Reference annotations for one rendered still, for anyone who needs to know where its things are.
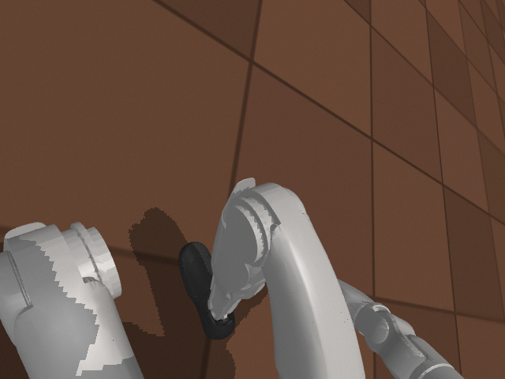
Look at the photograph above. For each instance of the right robot arm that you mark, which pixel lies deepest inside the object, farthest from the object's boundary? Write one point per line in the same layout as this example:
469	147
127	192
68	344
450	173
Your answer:
406	355

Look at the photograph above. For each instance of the right robot foot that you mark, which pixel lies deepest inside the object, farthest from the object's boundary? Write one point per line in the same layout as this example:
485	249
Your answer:
195	267

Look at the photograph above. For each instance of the right robot hand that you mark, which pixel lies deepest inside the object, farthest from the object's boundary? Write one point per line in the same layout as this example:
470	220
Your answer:
355	299

